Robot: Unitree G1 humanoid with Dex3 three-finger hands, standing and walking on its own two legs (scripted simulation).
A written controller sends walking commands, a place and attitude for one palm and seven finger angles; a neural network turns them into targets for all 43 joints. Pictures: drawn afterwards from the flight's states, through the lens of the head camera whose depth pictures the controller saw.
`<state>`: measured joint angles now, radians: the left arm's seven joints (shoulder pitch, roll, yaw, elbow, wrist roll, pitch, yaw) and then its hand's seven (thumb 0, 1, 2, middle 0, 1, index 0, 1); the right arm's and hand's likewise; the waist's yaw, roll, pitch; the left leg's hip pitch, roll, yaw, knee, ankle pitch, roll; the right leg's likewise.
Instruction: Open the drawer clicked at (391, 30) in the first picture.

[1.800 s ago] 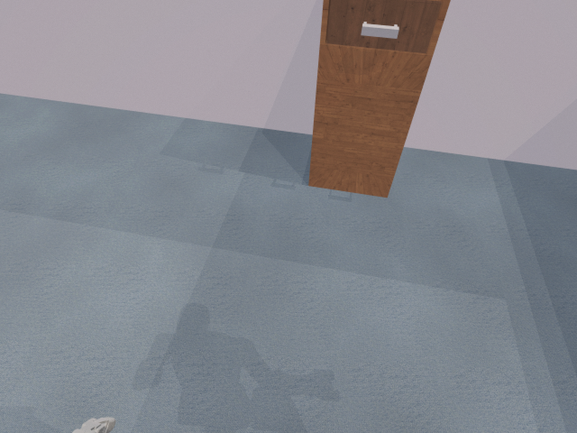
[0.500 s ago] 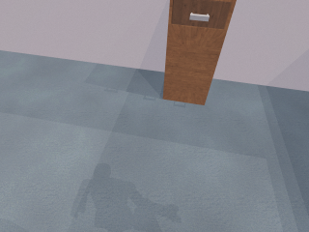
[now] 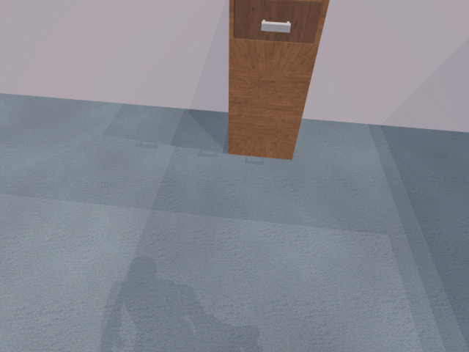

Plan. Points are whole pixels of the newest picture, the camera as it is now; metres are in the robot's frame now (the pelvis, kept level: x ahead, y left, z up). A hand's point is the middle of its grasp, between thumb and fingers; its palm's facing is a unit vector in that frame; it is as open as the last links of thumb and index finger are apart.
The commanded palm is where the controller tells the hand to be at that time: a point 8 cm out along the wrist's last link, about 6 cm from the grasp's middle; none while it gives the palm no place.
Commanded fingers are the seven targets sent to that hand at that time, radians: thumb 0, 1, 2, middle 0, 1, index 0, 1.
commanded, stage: walk to a spot facing it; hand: left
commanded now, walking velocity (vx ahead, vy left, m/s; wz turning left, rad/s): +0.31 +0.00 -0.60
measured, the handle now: (275, 24) +1.33 -0.06 +0.04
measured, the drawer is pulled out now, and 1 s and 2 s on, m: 0.00 0.00 0.00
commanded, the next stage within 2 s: turn to face it in 1.54 s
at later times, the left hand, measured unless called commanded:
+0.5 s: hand out of the picture +0.14 +0.19 -0.17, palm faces -0.13 -0.97 -0.19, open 7.4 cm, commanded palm none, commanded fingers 0.00 0.90 0.90 -0.20 -0.30 -0.20 -0.30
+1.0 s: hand (248, 185) +0.59 +0.01 -0.15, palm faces -0.61 -0.75 -0.24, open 7.4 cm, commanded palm none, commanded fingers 0.00 0.90 0.90 -0.20 -0.30 -0.20 -0.30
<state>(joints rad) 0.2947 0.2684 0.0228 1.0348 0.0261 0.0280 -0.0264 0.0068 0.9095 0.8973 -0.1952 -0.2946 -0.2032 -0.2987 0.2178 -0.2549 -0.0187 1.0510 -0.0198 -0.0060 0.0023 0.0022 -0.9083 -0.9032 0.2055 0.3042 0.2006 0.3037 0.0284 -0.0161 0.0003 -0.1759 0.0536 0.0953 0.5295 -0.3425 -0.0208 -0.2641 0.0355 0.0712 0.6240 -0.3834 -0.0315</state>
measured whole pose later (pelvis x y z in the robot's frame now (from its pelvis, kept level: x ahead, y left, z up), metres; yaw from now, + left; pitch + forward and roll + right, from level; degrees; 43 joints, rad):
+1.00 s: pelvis +0.34 -0.06 -0.01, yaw -35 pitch +1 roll +1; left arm 0.06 0.24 0.08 0.88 0.04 0.00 -0.06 0.01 0.91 0.90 -0.19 -0.29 -0.20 -0.30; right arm 0.44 -0.23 -0.06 1.05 -0.03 -0.04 0.00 0.00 -0.91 -0.90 0.20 0.30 0.20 0.30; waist -0.07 0.01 0.08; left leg -0.06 0.19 0.37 0.59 -0.45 -0.08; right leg -0.43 -0.06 -0.13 0.60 -0.24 -0.05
